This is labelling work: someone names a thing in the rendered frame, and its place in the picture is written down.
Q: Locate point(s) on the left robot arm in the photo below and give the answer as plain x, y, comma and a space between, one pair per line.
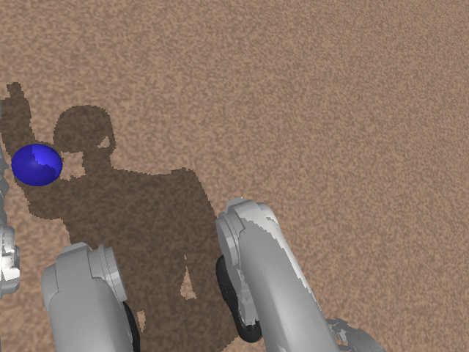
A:
9, 252

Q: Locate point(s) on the left robot foot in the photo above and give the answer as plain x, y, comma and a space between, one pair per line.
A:
133, 328

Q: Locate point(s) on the right robot foot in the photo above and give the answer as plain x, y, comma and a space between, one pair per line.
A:
248, 333

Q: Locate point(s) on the right robot hand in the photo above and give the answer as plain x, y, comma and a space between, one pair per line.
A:
358, 340

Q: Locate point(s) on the ball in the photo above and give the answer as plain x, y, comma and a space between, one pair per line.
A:
36, 165

